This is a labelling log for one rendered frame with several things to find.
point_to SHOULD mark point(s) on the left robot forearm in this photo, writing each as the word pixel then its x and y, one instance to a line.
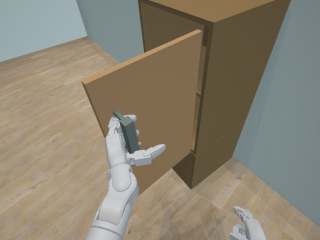
pixel 113 214

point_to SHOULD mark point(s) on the cupboard door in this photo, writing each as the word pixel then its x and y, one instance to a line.
pixel 159 87

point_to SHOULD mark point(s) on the robot left hand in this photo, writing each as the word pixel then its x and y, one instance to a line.
pixel 115 143

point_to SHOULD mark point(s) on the handle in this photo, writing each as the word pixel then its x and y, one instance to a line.
pixel 129 132

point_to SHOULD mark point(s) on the robot right hand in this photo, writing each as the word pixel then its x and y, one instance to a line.
pixel 252 229

